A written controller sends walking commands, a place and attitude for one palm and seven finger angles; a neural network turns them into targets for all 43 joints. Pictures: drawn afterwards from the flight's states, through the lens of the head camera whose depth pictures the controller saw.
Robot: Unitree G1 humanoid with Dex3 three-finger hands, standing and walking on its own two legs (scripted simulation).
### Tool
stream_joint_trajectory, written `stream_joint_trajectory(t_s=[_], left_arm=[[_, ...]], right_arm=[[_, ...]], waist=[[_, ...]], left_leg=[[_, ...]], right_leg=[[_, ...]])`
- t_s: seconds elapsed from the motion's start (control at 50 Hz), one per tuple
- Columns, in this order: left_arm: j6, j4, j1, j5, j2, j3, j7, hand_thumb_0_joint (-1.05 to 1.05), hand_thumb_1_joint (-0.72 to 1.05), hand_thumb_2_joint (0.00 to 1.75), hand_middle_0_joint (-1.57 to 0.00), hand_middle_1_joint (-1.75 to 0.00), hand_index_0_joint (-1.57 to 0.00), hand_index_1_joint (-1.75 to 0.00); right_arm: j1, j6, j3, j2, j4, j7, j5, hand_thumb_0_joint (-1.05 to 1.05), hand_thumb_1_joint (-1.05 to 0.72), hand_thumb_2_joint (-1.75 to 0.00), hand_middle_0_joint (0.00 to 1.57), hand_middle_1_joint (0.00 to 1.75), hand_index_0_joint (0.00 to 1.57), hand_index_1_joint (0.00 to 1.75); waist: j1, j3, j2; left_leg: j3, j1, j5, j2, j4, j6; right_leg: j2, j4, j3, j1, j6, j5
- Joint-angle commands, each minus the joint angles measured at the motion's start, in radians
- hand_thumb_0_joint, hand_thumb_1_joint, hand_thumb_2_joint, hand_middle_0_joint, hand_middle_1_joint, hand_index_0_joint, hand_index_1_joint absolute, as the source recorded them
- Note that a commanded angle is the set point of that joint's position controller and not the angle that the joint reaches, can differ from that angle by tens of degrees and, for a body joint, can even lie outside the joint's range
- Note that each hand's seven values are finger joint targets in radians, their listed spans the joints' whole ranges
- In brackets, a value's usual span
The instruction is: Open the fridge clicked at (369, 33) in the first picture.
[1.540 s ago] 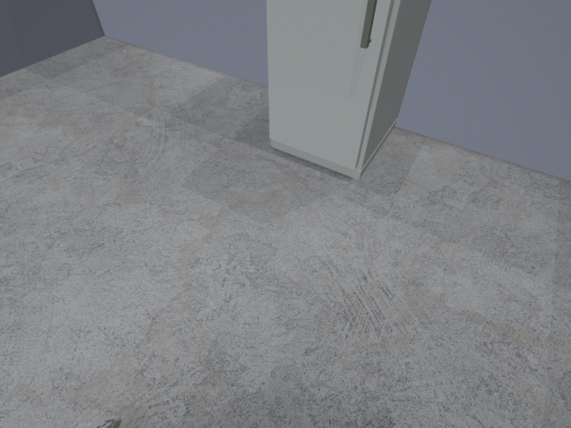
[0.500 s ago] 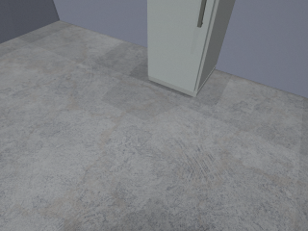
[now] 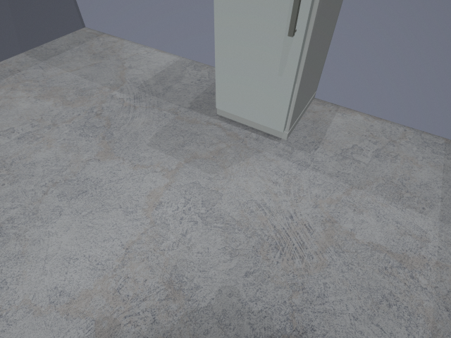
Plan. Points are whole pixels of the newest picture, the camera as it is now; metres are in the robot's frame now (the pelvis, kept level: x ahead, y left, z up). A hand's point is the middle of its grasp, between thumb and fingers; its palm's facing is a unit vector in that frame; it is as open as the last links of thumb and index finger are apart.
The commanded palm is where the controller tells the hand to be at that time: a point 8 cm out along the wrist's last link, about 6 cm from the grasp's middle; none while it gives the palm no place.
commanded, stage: walk to a spot facing it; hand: right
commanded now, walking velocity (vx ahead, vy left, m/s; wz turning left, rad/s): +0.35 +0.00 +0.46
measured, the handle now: out of the picture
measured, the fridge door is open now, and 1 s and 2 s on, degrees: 0 0 0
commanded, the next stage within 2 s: turn to face it in 1.94 s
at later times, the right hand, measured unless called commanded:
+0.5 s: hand out of the picture +0.07 -0.14 -0.18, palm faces -0.08 +0.98 -0.18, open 7.3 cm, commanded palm none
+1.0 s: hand (299, 230) +0.43 -0.17 -0.18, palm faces -0.26 +0.95 -0.18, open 7.4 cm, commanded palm none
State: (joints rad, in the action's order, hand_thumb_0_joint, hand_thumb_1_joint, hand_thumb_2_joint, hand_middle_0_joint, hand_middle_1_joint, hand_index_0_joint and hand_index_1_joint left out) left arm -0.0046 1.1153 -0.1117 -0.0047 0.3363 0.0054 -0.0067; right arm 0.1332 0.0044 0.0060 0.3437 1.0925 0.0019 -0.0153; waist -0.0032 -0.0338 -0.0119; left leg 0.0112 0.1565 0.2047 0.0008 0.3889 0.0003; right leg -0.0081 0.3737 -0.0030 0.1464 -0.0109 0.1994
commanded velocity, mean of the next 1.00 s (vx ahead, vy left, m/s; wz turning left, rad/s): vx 0.36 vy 0.00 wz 0.30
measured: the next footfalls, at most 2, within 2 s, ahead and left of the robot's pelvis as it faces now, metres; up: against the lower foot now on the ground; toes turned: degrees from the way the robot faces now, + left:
right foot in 0.74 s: +0.38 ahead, -0.07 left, +0.00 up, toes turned +6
left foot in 1.28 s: +0.51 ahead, +0.22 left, +0.00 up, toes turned +33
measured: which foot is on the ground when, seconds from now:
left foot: down 0.00-0.74, up 0.76-1.00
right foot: down 0.00-0.34, up 0.36-0.72, down 0.74-1.00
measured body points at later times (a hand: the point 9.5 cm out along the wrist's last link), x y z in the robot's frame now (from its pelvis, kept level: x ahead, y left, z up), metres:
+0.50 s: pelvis +0.10 +0.03 -0.01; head +0.11 +0.03 +0.44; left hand +0.08 +0.27 -0.17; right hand +0.08 -0.20 -0.16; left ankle +0.03 +0.11 -0.75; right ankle +0.10 -0.10 -0.67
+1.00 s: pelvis +0.32 +0.00 -0.01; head +0.33 -0.02 +0.44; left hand +0.26 +0.23 -0.15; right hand +0.44 -0.22 -0.16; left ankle +0.30 +0.13 -0.66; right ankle +0.34 -0.08 -0.75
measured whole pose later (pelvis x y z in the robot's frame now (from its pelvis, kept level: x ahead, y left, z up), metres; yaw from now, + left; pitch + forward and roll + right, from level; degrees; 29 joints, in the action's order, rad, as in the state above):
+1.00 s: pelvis +0.32 +0.00 -0.01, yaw +19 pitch +0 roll -1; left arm -0.08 1.06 -0.29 -0.02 0.16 -0.05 0.02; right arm 0.24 0.01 -0.09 0.21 1.01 0.01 -0.04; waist 0.01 -0.01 -0.06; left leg -0.03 0.59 0.21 0.09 1.16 -0.01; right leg -0.02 0.43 0.24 0.18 0.06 0.25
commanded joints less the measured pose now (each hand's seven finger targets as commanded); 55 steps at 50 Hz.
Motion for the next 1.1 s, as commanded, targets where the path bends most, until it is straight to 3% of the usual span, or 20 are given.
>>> stream_joint_trajectory(t_s=[0.0,0.06,0.12,0.22,0.28,0.3,0.32,0.34,0.36,0.4,0.46,0.62,0.68,0.7,0.72,0.74,0.78,0.8,0.88,1.08], left_arm=[[-0.022,-0.047,0.021,-0.007,0.143,-0.025,0.015,0.0,0.9,0.9,-0.2,-0.3,-0.2,-0.3],[0.001,-0.04,-0.05,-0.018,0.088,-0.022,0.01,0.0,0.9,0.9,-0.2,-0.3,-0.2,-0.3],[0.0,-0.068,-0.072,-0.021,0.11,-0.04,0.011,0.0,0.9,0.9,-0.2,-0.3,-0.2,-0.3],[-0.031,-0.082,-0.184,-0.013,0.137,-0.077,0.019,0.0,0.9,0.9,-0.2,-0.3,-0.2,-0.3],[-0.038,-0.08,-0.187,-0.018,0.09,-0.071,0.022,0.0,0.9,0.9,-0.2,-0.3,-0.2,-0.3],[-0.039,-0.093,-0.142,-0.016,0.065,-0.067,0.02,0.0,0.9,0.9,-0.2,-0.3,-0.2,-0.3],[-0.048,-0.142,-0.095,-0.005,-0.013,-0.051,0.012,0.0,0.9,0.9,-0.2,-0.3,-0.2,-0.3],[-0.056,-0.188,0.007,-0.01,-0.004,-0.048,0.009,0.0,0.9,0.9,-0.2,-0.3,-0.2,-0.3],[-0.059,-0.192,0.06,-0.012,-0.014,-0.05,0.008,0.0,0.9,0.9,-0.2,-0.3,-0.2,-0.3],[-0.054,-0.176,0.041,-0.018,-0.05,-0.053,0.003,0.0,0.9,0.9,-0.2,-0.3,-0.2,-0.3],[-0.035,-0.151,-0.027,-0.016,-0.084,-0.062,-0.009,0.0,0.9,0.9,-0.2,-0.3,-0.2,-0.3],[-0.047,-0.204,0.066,-0.005,-0.122,-0.061,-0.03,0.0,0.9,0.9,-0.2,-0.3,-0.2,-0.3],[-0.062,-0.143,-0.136,-0.014,-0.081,-0.076,-0.008,0.0,0.9,0.9,-0.2,-0.3,-0.2,-0.3],[-0.066,-0.097,-0.29,-0.02,-0.025,-0.088,0.008,0.0,0.9,0.9,-0.2,-0.3,-0.2,-0.3],[-0.069,-0.069,-0.42,-0.035,0.087,-0.115,0.019,0.0,0.9,0.9,-0.2,-0.3,-0.2,-0.3],[-0.058,-0.07,-0.457,-0.024,0.127,-0.115,0.018,0.0,0.9,0.9,-0.2,-0.3,-0.2,-0.3],[-0.06,-0.102,-0.257,-0.016,0.012,-0.094,0.022,0.0,0.9,0.9,-0.2,-0.3,-0.2,-0.3],[-0.067,-0.108,-0.213,-0.02,-0.053,-0.077,0.022,0.0,0.9,0.9,-0.2,-0.3,-0.2,-0.3],[-0.092,-0.095,-0.192,-0.019,-0.11,-0.068,0.027,0.0,0.9,0.9,-0.2,-0.3,-0.2,-0.3],[-0.094,-0.029,-0.36,-0.022,-0.064,-0.071,0.027,0.0,0.9,0.9,-0.2,-0.3,-0.2,-0.3]], right_arm=[[-0.005,0.015,-0.025,0.139,-0.048,-0.015,0.006,0.0,-0.9,-0.9,0.2,0.3,0.2,0.3],[0.057,-0.017,-0.022,0.086,-0.046,-0.005,-0.004,0.0,-0.9,-0.9,0.2,0.3,0.2,0.3],[0.095,-0.02,-0.04,0.082,-0.081,0.012,-0.01,0.0,-0.9,-0.9,0.2,0.3,0.2,0.3],[0.112,0.011,-0.05,-0.006,-0.141,0.026,-0.007,0.0,-0.9,-0.9,0.2,0.3,0.2,0.3],[0.157,0.029,-0.06,-0.037,-0.133,0.03,-0.009,0.0,-0.9,-0.9,0.2,0.3,0.2,0.3],[0.289,0.034,-0.07,-0.027,-0.087,0.027,-0.011,0.0,-0.9,-0.9,0.2,0.3,0.2,0.3],[0.448,0.049,-0.097,0.084,-0.038,0.011,-0.018,0.0,-0.9,-0.9,0.2,0.3,0.2,0.3],[0.545,0.055,-0.094,0.1,-0.005,-0.007,0.004,0.0,-0.9,-0.9,0.2,0.3,0.2,0.3],[0.535,0.054,-0.085,0.065,-0.002,-0.016,-0.001,0.0,-0.9,-0.9,0.2,0.3,0.2,0.3],[0.453,0.055,-0.07,0.008,-0.022,-0.02,-0.01,0.0,-0.9,-0.9,0.2,0.3,0.2,0.3],[0.383,0.068,-0.064,-0.026,-0.034,-0.024,-0.012,0.0,-0.9,-0.9,0.2,0.3,0.2,0.3],[0.384,0.071,-0.069,-0.038,0.004,-0.031,-0.011,0.0,-0.9,-0.9,0.2,0.3,0.2,0.3],[0.349,0.07,-0.08,-0.028,0.003,-0.031,-0.006,0.0,-0.9,-0.9,0.2,0.3,0.2,0.3],[0.367,0.07,-0.079,-0.054,-0.001,-0.027,-0.001,0.0,-0.9,-0.9,0.2,0.3,0.2,0.3],[0.423,0.064,-0.081,-0.108,-0.013,-0.016,0.01,0.0,-0.9,-0.9,0.2,0.3,0.2,0.3],[0.373,0.071,-0.067,-0.133,-0.057,-0.01,0.008,0.0,-0.9,-0.9,0.2,0.3,0.2,0.3],[0.276,0.056,-0.069,-0.129,-0.066,-0.007,-0.004,0.0,-0.9,-0.9,0.2,0.3,0.2,0.3],[0.242,0.048,-0.073,-0.132,-0.067,0.004,-0.014,0.0,-0.9,-0.9,0.2,0.3,0.2,0.3],[0.282,0.005,-0.078,-0.172,-0.057,0.016,-0.024,0.0,-0.9,-0.9,0.2,0.3,0.2,0.3],[-0.045,0.001,-0.072,-0.152,-0.17,0.035,-0.02,0.0,-0.9,-0.9,0.2,0.3,0.2,0.3]], waist=[[0.004,0.087,0.011],[0.003,-0.005,0.005],[0.007,-0.091,0.025],[-0.024,-0.06,0.204],[0.011,-0.054,0.137],[0.08,-0.016,0.047],[0.13,0.022,-0.302],[0.161,-0.015,-0.339],[0.155,-0.071,-0.206],[0.089,-0.093,-0.041],[0.026,-0.071,-0.075],[0.035,-0.111,-0.131],[-0.06,-0.004,-0.082],[-0.113,0.109,-0.008],[-0.133,0.249,0.244],[-0.12,0.217,0.283],[-0.065,0.024,0.191],[-0.038,-0.06,0.141],[0.036,-0.046,0.113],[-0.038,-0.091,0.078]], left_leg=[[0.099,-0.007,-0.074,0.117,-0.072,-0.023],[0.131,0.094,0.277,0.081,-0.064,-0.03],[0.144,0.188,0.369,0.04,-0.005,-0.05],[-0.033,0.367,0.236,-0.022,0.321,-0.026],[-0.068,0.201,0.214,0.015,0.206,-0.026],[-0.022,-0.028,0.114,0.026,0.083,-0.047],[0.386,-0.269,0.05,0.26,-0.068,-0.141],[0.585,-0.273,-0.147,0.359,-0.141,-0.197],[0.578,-0.227,-0.197,0.368,-0.135,-0.252],[0.445,-0.178,-0.188,0.319,-0.114,-0.25],[0.278,-0.087,-0.18,0.251,-0.156,-0.207],[0.158,-0.015,-0.272,0.184,-0.172,-0.143],[0.107,0.001,-0.476,0.143,0.09,-0.114],[0.092,0.091,-0.42,0.108,0.304,-0.092],[-0.02,0.277,-0.002,-0.02,0.637,-0.054],[0.0,0.381,0.346,-0.06,0.876,-0.053],[0.03,0.483,0.208,0.053,1.001,-0.055],[0.028,0.471,0.142,0.085,0.977,-0.05],[0.004,0.387,0.044,0.117,0.854,-0.021],[-0.086,0.488,-0.059,0.132,0.394,0.008]], right_leg=[[-0.113,-0.05,-0.072,-0.042,0.027,-0.085],[-0.104,-0.042,-0.049,0.029,0.022,0.262],[-0.132,-0.045,-0.076,0.086,0.049,0.42],[-0.324,-0.104,-0.222,-0.091,0.165,0.297],[-0.299,0.063,-0.079,-0.012,0.138,-0.014],[-0.222,0.261,0.038,0.143,0.08,-0.008],[-0.076,0.615,0.187,0.461,0.007,0.168],[-0.049,0.741,0.108,0.589,0.004,0.369],[-0.087,0.807,0.048,0.634,0.003,0.335],[-0.122,0.807,0.037,0.632,-0.011,0.232],[-0.125,0.723,0.067,0.549,-0.033,0.115],[-0.074,0.36,0.129,0.341,-0.003,-0.022],[-0.022,0.203,0.147,0.028,0.026,-0.049],[-0.083,0.175,0.084,-0.209,0.048,-0.055],[-0.347,0.096,-0.271,-0.412,0.127,0.011],[-0.484,-0.08,-0.499,-0.34,0.198,0.081],[-0.457,-0.198,-0.408,-0.071,0.18,0.404],[-0.406,-0.208,-0.314,0.053,0.157,0.352],[-0.314,-0.214,-0.028,0.174,0.131,0.132],[-0.316,-0.214,0.116,-0.095,0.155,-0.14]])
